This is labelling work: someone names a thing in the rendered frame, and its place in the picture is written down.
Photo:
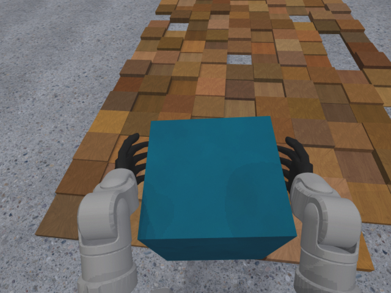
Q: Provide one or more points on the left robot forearm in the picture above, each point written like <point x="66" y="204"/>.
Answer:
<point x="104" y="232"/>

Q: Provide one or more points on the right robot hand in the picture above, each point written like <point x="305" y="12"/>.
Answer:
<point x="300" y="161"/>

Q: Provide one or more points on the carton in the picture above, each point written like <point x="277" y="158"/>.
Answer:
<point x="214" y="190"/>

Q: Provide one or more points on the right robot forearm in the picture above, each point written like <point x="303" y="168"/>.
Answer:
<point x="330" y="237"/>

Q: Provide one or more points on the left robot hand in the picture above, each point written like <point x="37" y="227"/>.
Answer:
<point x="126" y="158"/>

